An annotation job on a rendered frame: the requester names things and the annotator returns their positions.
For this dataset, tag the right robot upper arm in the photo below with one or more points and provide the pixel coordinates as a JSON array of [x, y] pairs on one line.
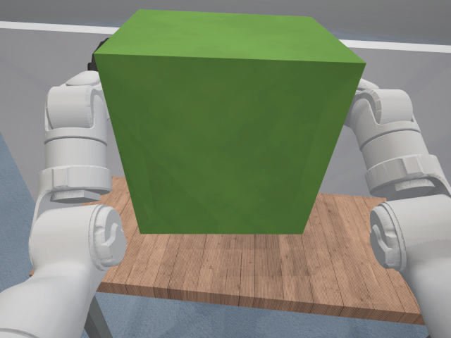
[[413, 236]]

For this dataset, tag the robot right forearm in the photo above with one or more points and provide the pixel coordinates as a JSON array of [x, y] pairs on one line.
[[397, 161]]

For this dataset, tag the left robot upper arm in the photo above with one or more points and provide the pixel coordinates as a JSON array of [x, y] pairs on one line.
[[71, 250]]

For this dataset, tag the carton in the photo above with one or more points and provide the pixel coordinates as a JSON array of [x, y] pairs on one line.
[[225, 122]]

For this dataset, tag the robot left forearm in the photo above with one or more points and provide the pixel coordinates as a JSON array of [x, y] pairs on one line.
[[75, 139]]

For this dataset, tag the robot left hand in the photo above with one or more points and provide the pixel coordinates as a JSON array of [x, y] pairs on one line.
[[92, 65]]

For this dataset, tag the table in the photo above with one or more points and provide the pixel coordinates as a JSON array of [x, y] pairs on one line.
[[330, 269]]

